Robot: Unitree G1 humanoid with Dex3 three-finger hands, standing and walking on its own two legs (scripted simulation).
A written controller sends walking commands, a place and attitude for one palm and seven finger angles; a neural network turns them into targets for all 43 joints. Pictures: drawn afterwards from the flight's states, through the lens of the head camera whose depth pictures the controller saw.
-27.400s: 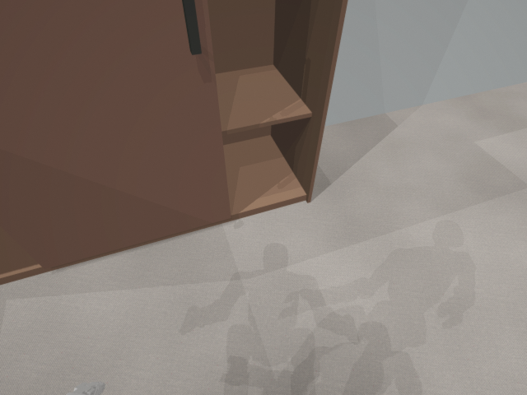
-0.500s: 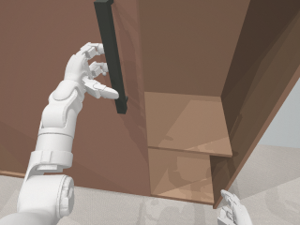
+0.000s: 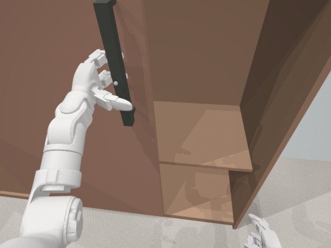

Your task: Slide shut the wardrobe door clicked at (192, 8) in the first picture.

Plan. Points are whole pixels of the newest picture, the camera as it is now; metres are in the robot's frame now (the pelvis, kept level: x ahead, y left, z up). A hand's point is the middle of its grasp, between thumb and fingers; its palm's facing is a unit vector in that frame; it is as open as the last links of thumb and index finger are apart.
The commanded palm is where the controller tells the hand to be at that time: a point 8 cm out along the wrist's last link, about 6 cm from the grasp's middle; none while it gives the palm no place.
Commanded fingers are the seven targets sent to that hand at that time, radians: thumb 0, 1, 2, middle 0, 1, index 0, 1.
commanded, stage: slide the fingers in behind the handle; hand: left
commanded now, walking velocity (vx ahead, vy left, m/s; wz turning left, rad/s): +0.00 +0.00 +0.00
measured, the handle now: (121, 71) +0.45 +0.13 +0.24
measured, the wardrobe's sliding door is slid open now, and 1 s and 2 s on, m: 0.40 0.40 0.40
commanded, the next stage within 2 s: grip the handle and tug to test in 0.66 s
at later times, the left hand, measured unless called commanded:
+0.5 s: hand (123, 83) +0.40 +0.12 +0.24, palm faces -0.06 -1.00 -0.01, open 14.0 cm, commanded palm +0.37 +0.17 +0.23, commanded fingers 0.00 -0.50 0.30 -0.30 -1.20 -0.30 -1.20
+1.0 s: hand (122, 83) +0.39 +0.12 +0.24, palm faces -0.05 -1.00 -0.02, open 12.7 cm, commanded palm +0.37 +0.17 +0.23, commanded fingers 0.00 0.11 0.56 -0.37 -1.29 -0.37 -1.29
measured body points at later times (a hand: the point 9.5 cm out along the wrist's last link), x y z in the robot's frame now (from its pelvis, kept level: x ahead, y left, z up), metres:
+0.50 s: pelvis +0.00 +0.00 +0.00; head -0.03 -0.02 +0.45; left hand +0.39 +0.17 +0.24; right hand +0.17 -0.22 -0.09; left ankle -0.02 +0.11 -0.75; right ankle +0.02 -0.10 -0.75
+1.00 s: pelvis +0.00 +0.01 +0.00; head -0.03 -0.01 +0.45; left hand +0.39 +0.17 +0.24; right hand +0.17 -0.22 -0.09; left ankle -0.02 +0.11 -0.75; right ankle +0.02 -0.10 -0.75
